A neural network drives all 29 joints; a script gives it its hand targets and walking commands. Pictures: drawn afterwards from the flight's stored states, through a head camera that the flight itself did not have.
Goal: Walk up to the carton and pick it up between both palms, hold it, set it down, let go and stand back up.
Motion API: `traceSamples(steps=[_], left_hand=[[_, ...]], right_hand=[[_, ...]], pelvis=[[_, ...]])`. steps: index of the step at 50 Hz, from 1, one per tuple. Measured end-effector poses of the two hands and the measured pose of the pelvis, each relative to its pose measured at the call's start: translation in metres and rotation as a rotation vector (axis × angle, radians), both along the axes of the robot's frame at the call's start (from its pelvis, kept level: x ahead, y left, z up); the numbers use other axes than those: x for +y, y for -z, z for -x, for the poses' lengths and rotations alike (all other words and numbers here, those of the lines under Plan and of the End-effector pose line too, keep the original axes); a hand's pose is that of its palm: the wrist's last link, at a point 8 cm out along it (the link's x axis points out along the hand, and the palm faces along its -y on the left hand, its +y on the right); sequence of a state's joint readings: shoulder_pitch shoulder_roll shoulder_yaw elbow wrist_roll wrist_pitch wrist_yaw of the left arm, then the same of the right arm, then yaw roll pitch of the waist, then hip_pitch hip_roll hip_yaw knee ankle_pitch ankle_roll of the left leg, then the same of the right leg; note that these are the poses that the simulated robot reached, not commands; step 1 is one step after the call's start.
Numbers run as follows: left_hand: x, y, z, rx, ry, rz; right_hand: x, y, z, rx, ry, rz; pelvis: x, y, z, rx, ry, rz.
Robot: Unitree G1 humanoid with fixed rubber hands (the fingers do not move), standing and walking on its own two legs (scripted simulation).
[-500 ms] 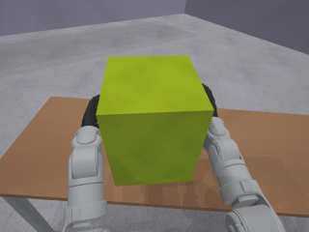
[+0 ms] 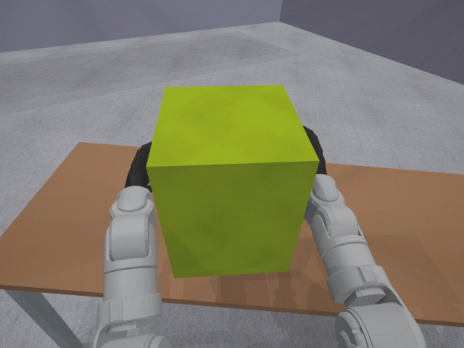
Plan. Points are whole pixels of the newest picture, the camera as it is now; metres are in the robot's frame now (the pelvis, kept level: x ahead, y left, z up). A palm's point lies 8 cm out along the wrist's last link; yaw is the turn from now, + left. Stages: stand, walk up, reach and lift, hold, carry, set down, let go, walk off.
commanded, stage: hold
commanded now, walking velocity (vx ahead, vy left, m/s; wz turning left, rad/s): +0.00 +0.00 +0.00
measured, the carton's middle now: (228, 181) +0.37 +0.00 +0.15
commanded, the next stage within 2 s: none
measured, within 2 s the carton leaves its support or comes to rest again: neither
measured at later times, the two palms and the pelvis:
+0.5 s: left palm (138, 189) +0.36 +0.15 +0.15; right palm (310, 171) +0.37 -0.14 +0.17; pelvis +0.01 +0.00 +0.00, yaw +0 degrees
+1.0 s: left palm (139, 189) +0.35 +0.15 +0.15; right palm (312, 173) +0.36 -0.15 +0.17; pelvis +0.01 +0.00 +0.00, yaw +0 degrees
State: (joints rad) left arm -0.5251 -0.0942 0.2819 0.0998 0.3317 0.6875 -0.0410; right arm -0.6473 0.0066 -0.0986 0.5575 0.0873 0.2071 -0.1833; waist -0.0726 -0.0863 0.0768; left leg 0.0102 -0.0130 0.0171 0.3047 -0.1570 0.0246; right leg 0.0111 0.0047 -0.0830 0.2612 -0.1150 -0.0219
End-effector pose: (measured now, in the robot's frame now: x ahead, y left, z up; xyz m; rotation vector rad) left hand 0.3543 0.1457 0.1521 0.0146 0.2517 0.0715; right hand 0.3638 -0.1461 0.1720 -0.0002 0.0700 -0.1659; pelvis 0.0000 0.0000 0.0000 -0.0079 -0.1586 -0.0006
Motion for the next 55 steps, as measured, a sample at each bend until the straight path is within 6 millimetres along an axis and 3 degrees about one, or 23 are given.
traceSamples(steps=[37, 55], left_hand=[[-0.001, -0.003, -0.003, -0.024, 0.005, -0.009], [0.000, -0.003, 0.002, -0.023, 0.000, -0.009]], right_hand=[[-0.001, -0.002, -0.004, -0.022, -0.006, 0.002], [0.000, -0.001, 0.001, -0.021, -0.007, -0.006]], pelvis=[[0.001, 0.000, -0.010, -0.009, -0.002, 0.005], [0.000, 0.000, -0.002, -0.007, -0.004, 0.002]])
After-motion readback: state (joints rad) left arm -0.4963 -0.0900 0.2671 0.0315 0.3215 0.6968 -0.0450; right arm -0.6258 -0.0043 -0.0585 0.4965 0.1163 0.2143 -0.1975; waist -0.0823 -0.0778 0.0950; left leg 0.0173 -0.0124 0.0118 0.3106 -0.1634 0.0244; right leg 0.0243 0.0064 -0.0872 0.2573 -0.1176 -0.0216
